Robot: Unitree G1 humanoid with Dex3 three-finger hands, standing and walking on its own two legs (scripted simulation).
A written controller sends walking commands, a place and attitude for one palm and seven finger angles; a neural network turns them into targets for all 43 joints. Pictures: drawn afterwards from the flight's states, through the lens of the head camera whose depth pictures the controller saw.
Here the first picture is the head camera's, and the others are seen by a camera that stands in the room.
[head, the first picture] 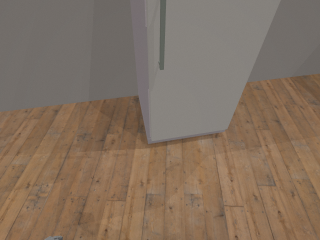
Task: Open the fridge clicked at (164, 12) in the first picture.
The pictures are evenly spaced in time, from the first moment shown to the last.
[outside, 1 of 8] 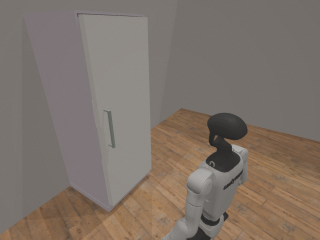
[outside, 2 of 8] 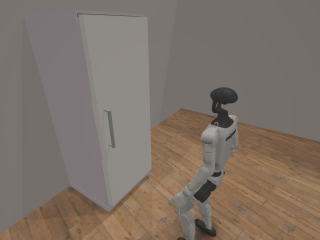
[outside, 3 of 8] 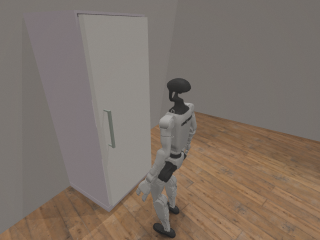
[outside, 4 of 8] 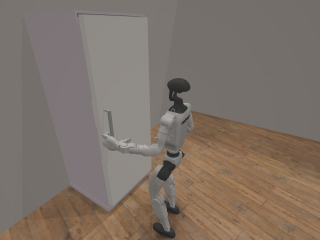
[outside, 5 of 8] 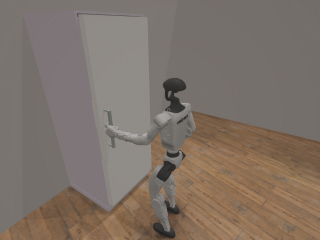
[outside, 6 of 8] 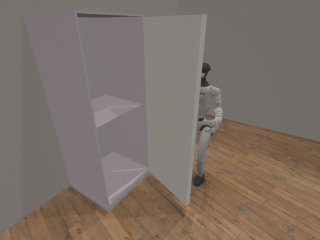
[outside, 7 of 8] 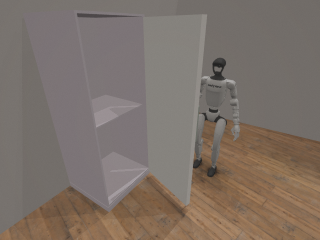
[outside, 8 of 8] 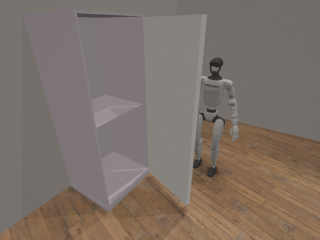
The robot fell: no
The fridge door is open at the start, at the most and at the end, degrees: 0 76 71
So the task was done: yes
